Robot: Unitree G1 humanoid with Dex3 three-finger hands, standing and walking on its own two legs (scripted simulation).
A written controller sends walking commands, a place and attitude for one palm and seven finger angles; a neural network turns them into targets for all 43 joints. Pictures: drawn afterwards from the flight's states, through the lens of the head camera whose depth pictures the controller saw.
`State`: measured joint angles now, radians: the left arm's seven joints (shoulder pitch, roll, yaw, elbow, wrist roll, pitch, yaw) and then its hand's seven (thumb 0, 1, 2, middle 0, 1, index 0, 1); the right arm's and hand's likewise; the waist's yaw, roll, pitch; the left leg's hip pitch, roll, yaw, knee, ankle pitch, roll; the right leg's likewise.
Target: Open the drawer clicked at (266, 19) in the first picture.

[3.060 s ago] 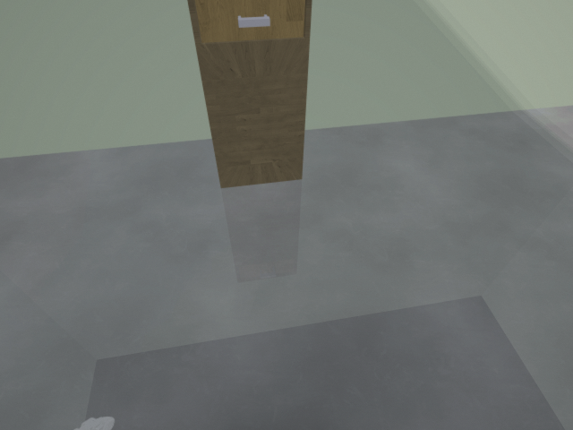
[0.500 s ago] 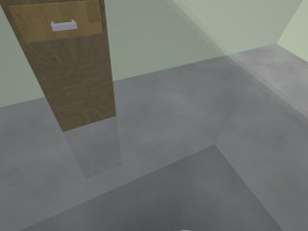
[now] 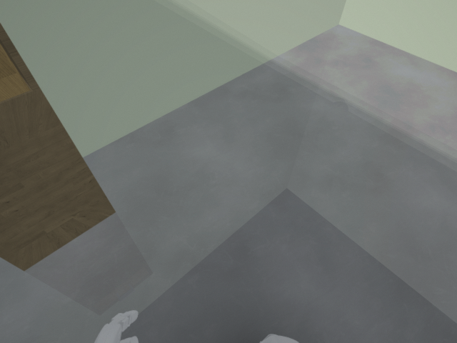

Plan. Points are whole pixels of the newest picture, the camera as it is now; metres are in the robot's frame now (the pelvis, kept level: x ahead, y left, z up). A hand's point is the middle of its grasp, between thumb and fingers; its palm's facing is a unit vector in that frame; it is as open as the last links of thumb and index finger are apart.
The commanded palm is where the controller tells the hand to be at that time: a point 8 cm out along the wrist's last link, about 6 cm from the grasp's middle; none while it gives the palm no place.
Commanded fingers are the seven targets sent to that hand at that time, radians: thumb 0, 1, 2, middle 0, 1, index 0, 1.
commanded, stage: turn to face it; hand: left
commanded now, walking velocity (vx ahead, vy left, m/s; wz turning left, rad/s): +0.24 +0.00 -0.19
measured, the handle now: out of the picture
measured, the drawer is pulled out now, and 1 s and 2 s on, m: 0.00 0.00 0.00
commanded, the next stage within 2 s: take the last steps up to it in 1.34 s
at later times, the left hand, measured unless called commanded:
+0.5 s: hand (101, 337) +0.16 +0.26 -0.16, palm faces +0.17 -0.97 -0.18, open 7.4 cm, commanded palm none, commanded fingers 0.00 0.90 0.90 -0.20 -0.30 -0.20 -0.30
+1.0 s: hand (115, 333) +0.16 +0.22 -0.12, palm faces +0.43 -0.85 -0.30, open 7.4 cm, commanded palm none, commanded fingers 0.00 0.90 0.90 -0.20 -0.30 -0.20 -0.30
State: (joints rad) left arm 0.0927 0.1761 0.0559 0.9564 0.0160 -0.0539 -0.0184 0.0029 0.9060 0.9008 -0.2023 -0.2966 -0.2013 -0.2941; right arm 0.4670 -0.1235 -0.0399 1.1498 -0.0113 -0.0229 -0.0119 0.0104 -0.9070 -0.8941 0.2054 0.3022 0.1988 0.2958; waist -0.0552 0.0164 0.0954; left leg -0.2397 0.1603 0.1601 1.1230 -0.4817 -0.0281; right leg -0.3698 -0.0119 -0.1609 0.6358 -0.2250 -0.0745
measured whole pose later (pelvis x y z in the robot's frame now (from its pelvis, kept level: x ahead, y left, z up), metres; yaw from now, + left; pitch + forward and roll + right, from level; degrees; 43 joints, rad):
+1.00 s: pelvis +0.16 -0.01 +0.02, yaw +26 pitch -1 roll +2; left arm 0.20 0.18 0.04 0.88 0.02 0.02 0.03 0.00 0.90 0.90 -0.21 -0.30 -0.20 -0.29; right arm 0.21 -0.27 -0.11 0.93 -0.02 0.08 0.02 0.01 -0.91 -0.89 0.20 0.30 0.20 0.30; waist -0.03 0.04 0.06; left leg -0.53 0.00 -0.01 1.12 -0.38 -0.06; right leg -0.19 -0.07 -0.12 0.51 -0.30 -0.01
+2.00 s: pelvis +0.21 +0.11 +0.01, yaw +43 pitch +0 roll -1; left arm 0.45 0.12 0.03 1.13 0.03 -0.04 0.01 0.00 0.90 0.90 -0.21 -0.30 -0.21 -0.29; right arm 0.25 -0.17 -0.06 1.06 -0.02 0.00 0.03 0.01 -0.91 -0.89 0.20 0.30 0.19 0.30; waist 0.04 -0.01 0.04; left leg -0.37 0.09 0.11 0.61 -0.26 0.00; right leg -0.04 -0.09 -0.15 0.43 -0.37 0.06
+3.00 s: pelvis +0.32 +0.21 +0.02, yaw +40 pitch -1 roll +0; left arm 0.22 0.21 0.05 1.04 0.01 0.06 0.03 0.00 0.91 0.90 -0.20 -0.30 -0.20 -0.29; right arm 0.14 -0.16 -0.04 1.01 -0.02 0.01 -0.03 0.01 -0.91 -0.89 0.20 0.30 0.20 0.30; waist 0.02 -0.01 0.07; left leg -0.25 0.04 0.12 0.45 -0.19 0.02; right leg -0.28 -0.04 -0.03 0.77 -0.47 0.04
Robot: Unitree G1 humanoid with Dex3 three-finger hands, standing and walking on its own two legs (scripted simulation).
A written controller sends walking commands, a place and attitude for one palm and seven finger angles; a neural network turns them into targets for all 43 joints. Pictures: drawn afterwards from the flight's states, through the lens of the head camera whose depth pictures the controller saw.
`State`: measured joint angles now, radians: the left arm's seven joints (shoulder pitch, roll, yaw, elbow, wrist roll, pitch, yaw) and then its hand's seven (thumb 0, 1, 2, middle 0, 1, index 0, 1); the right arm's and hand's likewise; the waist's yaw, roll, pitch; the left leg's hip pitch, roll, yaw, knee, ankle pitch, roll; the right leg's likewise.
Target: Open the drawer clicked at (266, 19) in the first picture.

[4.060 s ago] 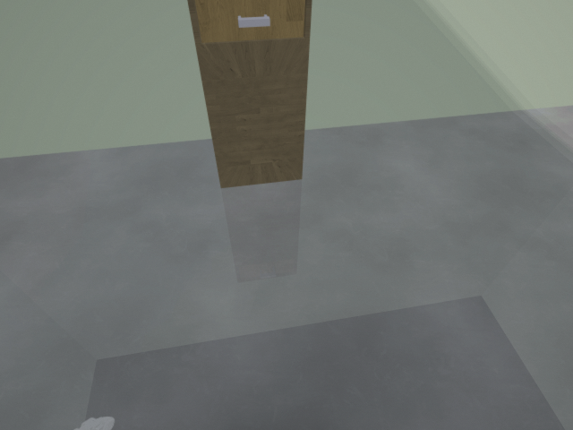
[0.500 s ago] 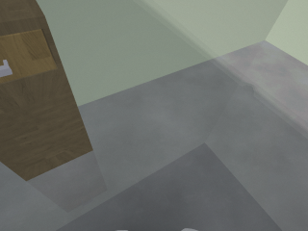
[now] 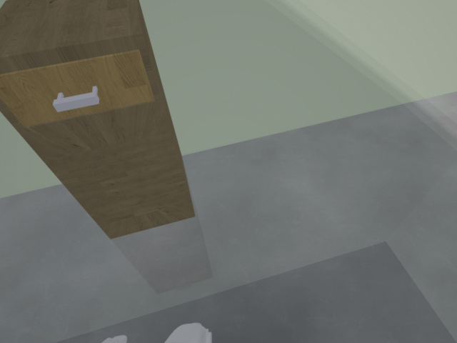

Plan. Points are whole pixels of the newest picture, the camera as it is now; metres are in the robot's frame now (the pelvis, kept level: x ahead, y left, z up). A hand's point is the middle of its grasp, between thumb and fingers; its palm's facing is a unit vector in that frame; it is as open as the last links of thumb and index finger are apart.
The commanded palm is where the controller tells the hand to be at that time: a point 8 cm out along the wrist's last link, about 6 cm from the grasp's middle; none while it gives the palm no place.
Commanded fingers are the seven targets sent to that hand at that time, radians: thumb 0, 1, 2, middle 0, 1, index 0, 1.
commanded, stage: turn to face it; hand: left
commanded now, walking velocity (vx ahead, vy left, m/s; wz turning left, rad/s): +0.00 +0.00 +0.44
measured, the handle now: (77, 97) +0.71 +0.44 +0.04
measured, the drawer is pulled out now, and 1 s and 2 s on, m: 0.00 0.00 0.00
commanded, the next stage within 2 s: take the last steps up to it in 0.34 s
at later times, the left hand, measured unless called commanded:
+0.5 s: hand out of the picture -0.01 +0.26 -0.17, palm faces +0.26 -0.93 -0.26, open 7.4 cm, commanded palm none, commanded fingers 0.00 0.90 0.90 -0.20 -0.30 -0.20 -0.30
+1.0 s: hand out of the picture -0.04 +0.20 -0.18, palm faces +0.39 -0.91 -0.14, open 7.4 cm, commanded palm none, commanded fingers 0.00 0.90 0.90 -0.20 -0.30 -0.20 -0.30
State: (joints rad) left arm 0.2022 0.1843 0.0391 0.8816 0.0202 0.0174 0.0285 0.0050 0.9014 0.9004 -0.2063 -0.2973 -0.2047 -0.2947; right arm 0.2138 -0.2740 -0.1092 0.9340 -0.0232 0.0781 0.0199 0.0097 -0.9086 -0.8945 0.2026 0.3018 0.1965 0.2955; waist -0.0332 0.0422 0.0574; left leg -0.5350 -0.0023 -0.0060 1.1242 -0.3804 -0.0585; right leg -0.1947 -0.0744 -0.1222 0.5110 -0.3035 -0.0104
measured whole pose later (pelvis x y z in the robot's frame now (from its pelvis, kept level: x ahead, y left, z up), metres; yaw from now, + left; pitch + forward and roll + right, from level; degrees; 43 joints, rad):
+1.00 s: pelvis +0.09 +0.08 -0.01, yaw +17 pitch +0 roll -1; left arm 0.45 0.12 0.03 1.13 0.03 -0.04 0.01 0.00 0.90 0.90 -0.21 -0.30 -0.21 -0.29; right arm 0.25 -0.17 -0.06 1.06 -0.02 0.00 0.03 0.01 -0.91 -0.89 0.20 0.30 0.19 0.30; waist 0.04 -0.01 0.04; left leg -0.37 0.09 0.11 0.61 -0.26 0.00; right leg -0.04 -0.09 -0.15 0.43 -0.37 0.06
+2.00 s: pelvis +0.24 +0.13 +0.00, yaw +14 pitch -1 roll +0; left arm 0.22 0.21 0.05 1.04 0.01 0.06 0.03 0.00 0.91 0.90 -0.20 -0.30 -0.20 -0.29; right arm 0.14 -0.16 -0.04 1.01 -0.02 0.01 -0.03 0.01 -0.91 -0.89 0.20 0.30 0.20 0.30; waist 0.02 -0.01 0.07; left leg -0.25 0.04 0.12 0.45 -0.19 0.02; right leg -0.28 -0.04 -0.03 0.77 -0.47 0.04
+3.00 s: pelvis +0.26 +0.13 +0.00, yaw +14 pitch +0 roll +0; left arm 0.29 0.17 0.00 1.06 0.01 -0.01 0.05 0.00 0.91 0.90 -0.20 -0.30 -0.20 -0.29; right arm 0.29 -0.16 0.01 1.09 -0.02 -0.02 -0.03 0.03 -0.94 -0.89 0.20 0.30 0.20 0.30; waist 0.00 0.00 0.01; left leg -0.23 -0.01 0.07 0.53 -0.30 0.04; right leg -0.14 -0.04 -0.04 0.50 -0.35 0.03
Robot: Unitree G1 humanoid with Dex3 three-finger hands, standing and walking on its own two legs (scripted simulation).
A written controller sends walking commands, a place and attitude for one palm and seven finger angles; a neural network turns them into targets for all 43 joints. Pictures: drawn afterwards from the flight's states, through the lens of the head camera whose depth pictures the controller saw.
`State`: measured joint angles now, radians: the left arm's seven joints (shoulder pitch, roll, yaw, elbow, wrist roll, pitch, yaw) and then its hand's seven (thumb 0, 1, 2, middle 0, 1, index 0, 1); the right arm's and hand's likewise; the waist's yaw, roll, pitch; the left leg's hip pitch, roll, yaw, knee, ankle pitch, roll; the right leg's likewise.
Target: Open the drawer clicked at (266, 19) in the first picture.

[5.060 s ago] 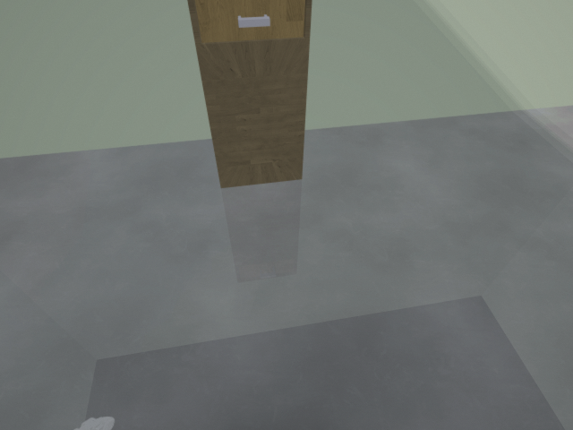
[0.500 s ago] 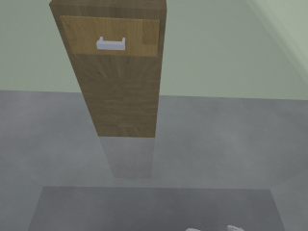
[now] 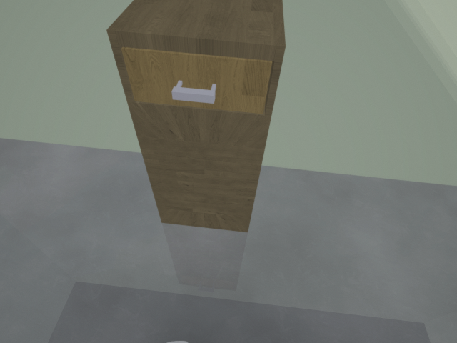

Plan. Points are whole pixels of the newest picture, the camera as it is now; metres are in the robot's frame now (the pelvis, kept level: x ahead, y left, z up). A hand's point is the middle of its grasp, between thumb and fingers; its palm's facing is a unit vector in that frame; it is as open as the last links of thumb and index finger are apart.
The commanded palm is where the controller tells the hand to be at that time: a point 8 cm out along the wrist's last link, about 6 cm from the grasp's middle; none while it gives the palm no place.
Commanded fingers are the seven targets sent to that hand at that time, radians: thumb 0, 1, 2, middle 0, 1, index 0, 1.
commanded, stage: take the last steps up to it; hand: left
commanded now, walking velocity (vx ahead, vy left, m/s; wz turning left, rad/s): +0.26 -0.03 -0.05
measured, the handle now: (195, 90) +0.70 +0.16 +0.05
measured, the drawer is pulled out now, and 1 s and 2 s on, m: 0.00 0.00 0.00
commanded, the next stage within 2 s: come to a stop and stand still in 0.30 s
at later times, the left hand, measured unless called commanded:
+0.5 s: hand (169, 275) +0.27 +0.16 -0.16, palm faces -0.05 -0.97 -0.22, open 7.4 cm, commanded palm none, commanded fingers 0.00 0.90 0.90 -0.20 -0.30 -0.20 -0.30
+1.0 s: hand (143, 311) +0.20 +0.20 -0.17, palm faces +0.01 -0.97 -0.25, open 7.4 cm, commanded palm none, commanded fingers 0.00 0.90 0.90 -0.20 -0.30 -0.20 -0.30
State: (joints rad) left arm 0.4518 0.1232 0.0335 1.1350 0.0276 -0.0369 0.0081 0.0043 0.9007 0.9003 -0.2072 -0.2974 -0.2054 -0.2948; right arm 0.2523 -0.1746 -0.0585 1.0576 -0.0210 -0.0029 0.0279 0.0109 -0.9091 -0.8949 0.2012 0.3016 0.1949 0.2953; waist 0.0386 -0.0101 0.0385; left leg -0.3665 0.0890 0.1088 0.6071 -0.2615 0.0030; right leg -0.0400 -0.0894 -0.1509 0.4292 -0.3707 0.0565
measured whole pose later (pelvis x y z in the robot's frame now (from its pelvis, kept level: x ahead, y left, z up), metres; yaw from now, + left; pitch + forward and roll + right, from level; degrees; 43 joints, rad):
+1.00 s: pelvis +0.16 +0.00 +0.01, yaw -3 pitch -1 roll +0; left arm 0.22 0.21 0.05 1.04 0.01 0.06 0.03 0.00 0.91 0.90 -0.20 -0.30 -0.20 -0.29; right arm 0.14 -0.16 -0.04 1.01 -0.02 0.01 -0.03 0.01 -0.91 -0.89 0.20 0.30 0.20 0.30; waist 0.02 -0.01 0.07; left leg -0.25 0.04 0.12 0.45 -0.19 0.02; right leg -0.28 -0.04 -0.03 0.77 -0.47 0.04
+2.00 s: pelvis +0.17 +0.00 +0.00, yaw -3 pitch +0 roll +0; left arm 0.29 0.17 0.00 1.06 0.01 -0.01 0.05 0.00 0.91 0.90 -0.20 -0.30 -0.20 -0.29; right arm 0.29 -0.16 0.01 1.09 -0.02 -0.02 -0.03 0.03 -0.94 -0.89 0.20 0.30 0.20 0.30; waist 0.00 0.00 0.01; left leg -0.23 -0.01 0.07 0.53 -0.30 0.04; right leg -0.14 -0.04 -0.04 0.50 -0.35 0.03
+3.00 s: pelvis +0.17 -0.04 -0.01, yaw -3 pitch +6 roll +2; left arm 0.31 0.42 -0.01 -0.09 0.95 0.01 0.23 0.00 0.13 0.57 -0.28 -0.79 -0.28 -0.78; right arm 0.11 -0.22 0.03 0.60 -0.04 0.10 -0.02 0.01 -0.90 -0.89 0.21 0.30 0.20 0.30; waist 0.08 0.05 -0.07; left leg -0.41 0.00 0.04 0.64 -0.34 0.00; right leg -0.40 0.03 -0.03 0.69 -0.39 -0.07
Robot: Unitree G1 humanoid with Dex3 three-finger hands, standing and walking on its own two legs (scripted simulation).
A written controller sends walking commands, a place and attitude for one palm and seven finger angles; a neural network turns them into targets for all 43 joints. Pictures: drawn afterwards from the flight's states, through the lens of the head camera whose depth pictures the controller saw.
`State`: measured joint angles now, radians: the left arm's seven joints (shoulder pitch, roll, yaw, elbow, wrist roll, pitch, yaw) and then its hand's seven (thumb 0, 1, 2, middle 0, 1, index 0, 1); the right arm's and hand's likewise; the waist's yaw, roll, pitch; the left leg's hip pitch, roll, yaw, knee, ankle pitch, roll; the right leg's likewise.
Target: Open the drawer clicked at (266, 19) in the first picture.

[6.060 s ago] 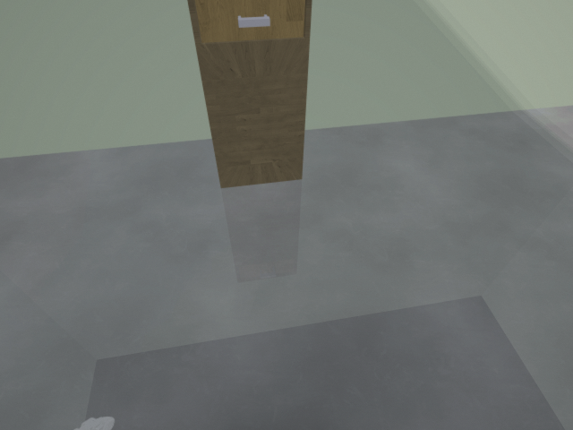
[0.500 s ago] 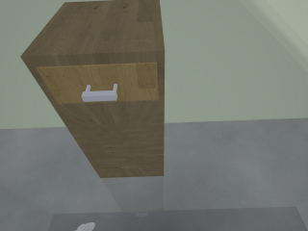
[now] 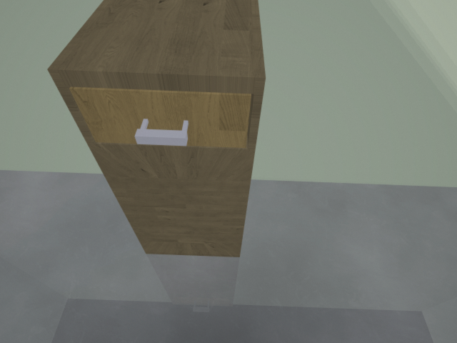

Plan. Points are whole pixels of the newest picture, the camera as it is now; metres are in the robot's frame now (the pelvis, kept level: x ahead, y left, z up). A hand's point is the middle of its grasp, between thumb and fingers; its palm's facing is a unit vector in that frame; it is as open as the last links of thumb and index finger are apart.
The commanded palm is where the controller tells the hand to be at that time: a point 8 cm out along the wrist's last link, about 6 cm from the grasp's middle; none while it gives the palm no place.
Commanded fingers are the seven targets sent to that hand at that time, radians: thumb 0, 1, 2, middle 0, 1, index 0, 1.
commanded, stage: come to a stop and stand still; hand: left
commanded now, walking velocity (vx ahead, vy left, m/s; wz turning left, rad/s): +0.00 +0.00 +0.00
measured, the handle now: (163, 130) +0.53 +0.19 +0.04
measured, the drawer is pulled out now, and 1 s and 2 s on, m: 0.00 0.00 0.00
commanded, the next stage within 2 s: look again from close up in 0.46 s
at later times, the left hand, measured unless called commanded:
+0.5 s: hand out of the picture -0.02 +0.11 -0.18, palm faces +0.06 -0.98 -0.16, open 7.4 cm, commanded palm none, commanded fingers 0.00 0.90 0.90 -0.20 -0.30 -0.20 -0.30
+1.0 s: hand out of the picture +0.03 +0.18 -0.18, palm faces +0.03 -0.98 -0.22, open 7.4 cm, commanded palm none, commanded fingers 0.00 0.90 0.90 -0.20 -0.30 -0.20 -0.30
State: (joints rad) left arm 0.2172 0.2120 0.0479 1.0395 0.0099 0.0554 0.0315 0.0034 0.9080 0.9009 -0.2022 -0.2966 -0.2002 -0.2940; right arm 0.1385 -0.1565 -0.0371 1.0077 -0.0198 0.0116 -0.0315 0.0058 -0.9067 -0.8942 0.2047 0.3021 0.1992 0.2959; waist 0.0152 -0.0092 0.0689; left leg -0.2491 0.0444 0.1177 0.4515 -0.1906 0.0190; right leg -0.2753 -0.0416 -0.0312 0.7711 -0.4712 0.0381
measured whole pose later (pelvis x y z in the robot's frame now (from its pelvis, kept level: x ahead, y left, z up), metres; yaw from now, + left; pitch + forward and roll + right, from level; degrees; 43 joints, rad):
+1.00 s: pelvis +0.02 +0.00 -0.01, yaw +0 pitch +0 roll +0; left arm 0.29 0.17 0.00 1.06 0.01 -0.01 0.05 0.00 0.91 0.90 -0.20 -0.30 -0.20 -0.29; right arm 0.29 -0.16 0.01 1.09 -0.02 -0.02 -0.03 0.03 -0.94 -0.89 0.20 0.30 0.20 0.30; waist 0.00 0.00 0.01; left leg -0.23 -0.01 0.07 0.53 -0.30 0.04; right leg -0.14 -0.04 -0.04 0.50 -0.35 0.03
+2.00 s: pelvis +0.02 -0.03 -0.02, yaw +0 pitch +6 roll +2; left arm 0.31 0.42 -0.01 -0.09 0.95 0.01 0.23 0.00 0.13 0.57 -0.28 -0.79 -0.28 -0.78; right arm 0.11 -0.22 0.03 0.60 -0.04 0.10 -0.02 0.01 -0.90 -0.89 0.21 0.30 0.20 0.30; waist 0.08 0.05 -0.07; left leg -0.41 0.00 0.04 0.64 -0.34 0.00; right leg -0.40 0.03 -0.03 0.69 -0.39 -0.07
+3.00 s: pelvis -0.01 +0.01 +0.00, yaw +1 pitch -1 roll +0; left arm -0.14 0.56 -0.02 -0.07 0.84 0.04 -0.08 0.00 -0.49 0.30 -0.32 -1.20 -0.32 -1.20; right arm 0.14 -0.27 0.01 0.64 0.02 0.15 0.01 0.01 -0.91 -0.89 0.20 0.30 0.20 0.30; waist 0.09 0.09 0.02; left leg -0.20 -0.05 0.03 0.41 -0.19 0.05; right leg -0.18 -0.01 -0.04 0.42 -0.23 -0.01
